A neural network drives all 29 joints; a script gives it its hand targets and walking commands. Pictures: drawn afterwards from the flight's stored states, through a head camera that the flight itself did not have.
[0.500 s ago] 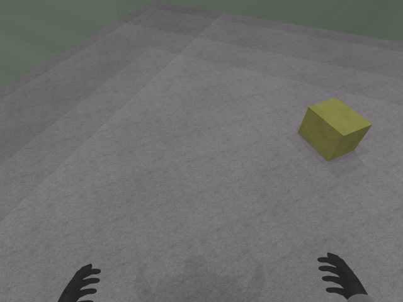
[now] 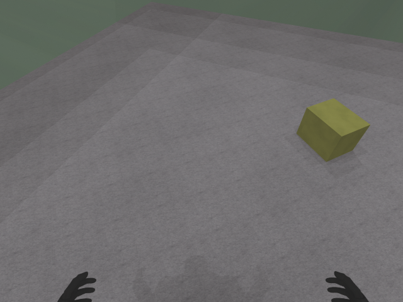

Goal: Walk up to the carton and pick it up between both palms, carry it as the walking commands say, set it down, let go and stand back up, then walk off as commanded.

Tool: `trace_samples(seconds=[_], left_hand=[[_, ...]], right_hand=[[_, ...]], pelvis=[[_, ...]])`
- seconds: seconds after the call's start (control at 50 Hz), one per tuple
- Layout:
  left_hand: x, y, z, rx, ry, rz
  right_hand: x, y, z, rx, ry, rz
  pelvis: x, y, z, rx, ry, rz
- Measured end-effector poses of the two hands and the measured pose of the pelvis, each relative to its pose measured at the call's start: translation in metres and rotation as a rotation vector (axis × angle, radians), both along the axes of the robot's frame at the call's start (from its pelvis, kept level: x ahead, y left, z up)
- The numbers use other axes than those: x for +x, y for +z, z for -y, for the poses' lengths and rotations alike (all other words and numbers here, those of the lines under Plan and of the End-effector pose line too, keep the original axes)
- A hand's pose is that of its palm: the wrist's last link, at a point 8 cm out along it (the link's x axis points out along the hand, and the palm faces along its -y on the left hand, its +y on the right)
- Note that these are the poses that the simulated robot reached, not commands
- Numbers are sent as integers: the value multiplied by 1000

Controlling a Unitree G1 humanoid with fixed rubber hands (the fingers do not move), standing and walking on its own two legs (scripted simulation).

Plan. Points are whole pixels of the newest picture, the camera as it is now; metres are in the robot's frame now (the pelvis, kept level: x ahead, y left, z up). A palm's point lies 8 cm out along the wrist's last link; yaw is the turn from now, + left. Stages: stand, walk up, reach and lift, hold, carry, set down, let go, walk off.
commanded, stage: stand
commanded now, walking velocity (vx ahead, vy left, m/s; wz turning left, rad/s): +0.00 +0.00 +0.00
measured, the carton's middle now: (330, 129) +1.24 -0.85 -0.65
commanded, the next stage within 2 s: walk up in 0.96 s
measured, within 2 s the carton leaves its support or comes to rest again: neither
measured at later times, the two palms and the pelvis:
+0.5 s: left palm out of the picture +0.08 +0.30 -0.10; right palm out of the picture +0.07 -0.30 -0.09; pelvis -0.01 +0.00 +0.01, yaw +0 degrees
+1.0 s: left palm out of the picture +0.07 +0.31 -0.10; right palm out of the picture +0.06 -0.29 -0.10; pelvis -0.01 +0.01 +0.01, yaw -1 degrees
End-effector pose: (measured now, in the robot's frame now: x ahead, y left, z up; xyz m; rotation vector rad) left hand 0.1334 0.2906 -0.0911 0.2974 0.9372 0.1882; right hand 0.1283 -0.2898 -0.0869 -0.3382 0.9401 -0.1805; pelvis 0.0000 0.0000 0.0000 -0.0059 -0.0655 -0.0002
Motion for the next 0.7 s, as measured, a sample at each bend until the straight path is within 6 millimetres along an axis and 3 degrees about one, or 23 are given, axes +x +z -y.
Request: trace_samples(seconds=[0.42,0.7], left_hand=[[-41,-8,-7,-1,33,-112],[-63,-13,-12,4,46,-176]], right_hand=[[-49,-6,10,-18,-55,-126],[-66,-10,4,-7,-69,-169]], pelvis=[[-12,7,-2,0,-4,6],[-17,9,-6,0,-7,-6]])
